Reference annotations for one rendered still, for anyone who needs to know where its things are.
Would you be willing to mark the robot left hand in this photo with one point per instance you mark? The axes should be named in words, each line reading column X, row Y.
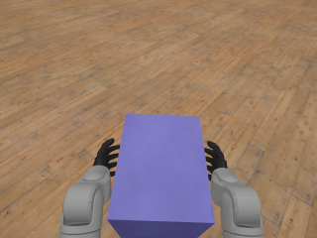
column 103, row 158

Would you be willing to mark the robot right forearm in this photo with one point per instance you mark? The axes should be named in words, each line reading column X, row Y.
column 240, row 205

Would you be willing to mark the robot right hand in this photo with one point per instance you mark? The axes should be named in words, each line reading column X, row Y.
column 217, row 161

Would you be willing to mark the carton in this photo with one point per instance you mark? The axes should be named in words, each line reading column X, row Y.
column 161, row 186

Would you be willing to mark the robot left forearm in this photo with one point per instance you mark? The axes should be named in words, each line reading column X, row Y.
column 82, row 207

